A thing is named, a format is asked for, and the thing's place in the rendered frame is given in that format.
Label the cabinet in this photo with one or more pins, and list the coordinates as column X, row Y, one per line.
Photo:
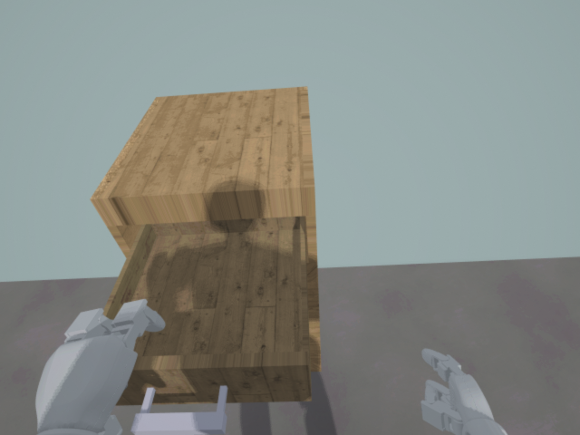
column 218, row 156

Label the handle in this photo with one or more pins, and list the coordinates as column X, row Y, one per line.
column 180, row 423

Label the drawer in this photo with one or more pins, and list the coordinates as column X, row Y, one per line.
column 233, row 295

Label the robot right hand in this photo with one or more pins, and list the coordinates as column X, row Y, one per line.
column 449, row 409

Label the robot left hand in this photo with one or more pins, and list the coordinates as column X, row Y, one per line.
column 85, row 377

